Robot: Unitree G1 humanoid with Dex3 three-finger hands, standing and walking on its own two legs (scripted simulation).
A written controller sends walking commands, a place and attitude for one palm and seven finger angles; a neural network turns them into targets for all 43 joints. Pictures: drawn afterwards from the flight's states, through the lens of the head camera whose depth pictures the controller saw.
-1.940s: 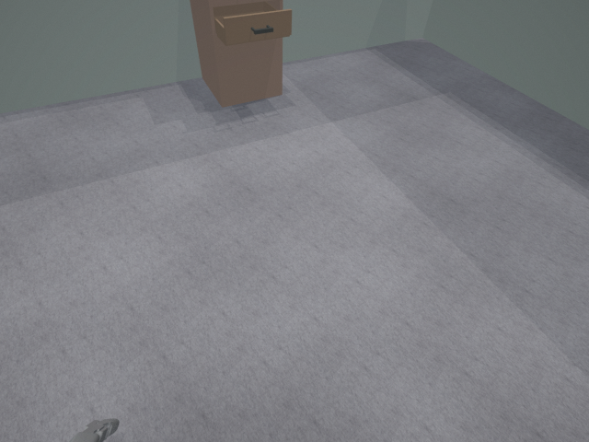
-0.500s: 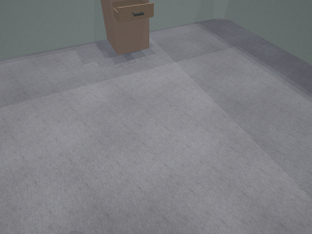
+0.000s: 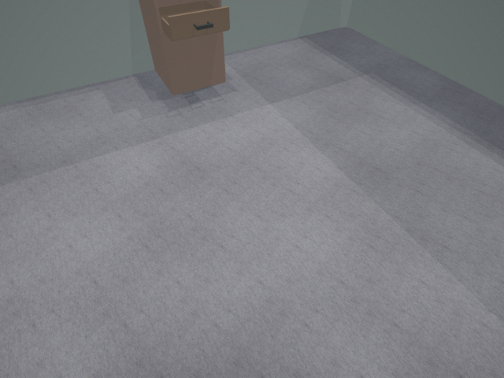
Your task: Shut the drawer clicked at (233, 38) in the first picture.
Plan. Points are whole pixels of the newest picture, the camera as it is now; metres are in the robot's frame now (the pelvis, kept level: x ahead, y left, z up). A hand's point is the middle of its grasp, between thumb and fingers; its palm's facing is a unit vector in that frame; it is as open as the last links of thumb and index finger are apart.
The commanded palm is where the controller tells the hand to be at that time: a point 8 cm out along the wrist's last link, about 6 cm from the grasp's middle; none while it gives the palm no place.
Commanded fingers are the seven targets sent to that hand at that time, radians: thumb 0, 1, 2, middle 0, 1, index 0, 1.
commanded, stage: walk to a spot facing it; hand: left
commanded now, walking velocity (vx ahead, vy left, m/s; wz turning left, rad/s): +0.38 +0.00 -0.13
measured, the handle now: (203, 25) +2.01 +0.40 -0.23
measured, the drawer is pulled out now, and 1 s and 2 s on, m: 0.17 0.17 0.17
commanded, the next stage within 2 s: none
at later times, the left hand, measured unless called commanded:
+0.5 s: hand (135, 324) +0.25 +0.25 -0.16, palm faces -0.02 -0.98 -0.20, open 7.4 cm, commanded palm none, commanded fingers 0.00 0.90 0.90 -0.20 -0.30 -0.20 -0.30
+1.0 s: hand (192, 222) +0.49 +0.18 -0.15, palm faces -0.09 -0.97 -0.22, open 7.1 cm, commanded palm none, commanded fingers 0.00 0.90 0.90 -0.20 -0.30 -0.20 -0.30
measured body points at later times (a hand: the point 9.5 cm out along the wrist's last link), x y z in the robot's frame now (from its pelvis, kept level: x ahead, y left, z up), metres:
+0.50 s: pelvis +0.20 +0.06 +0.02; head +0.21 +0.07 +0.47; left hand +0.25 +0.30 -0.14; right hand +0.22 -0.18 -0.13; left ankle +0.22 +0.14 -0.72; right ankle +0.18 -0.06 -0.63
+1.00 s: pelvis +0.43 +0.00 +0.02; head +0.45 -0.01 +0.47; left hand +0.50 +0.23 -0.13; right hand +0.40 -0.23 -0.14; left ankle +0.47 +0.12 -0.65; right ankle +0.39 -0.10 -0.72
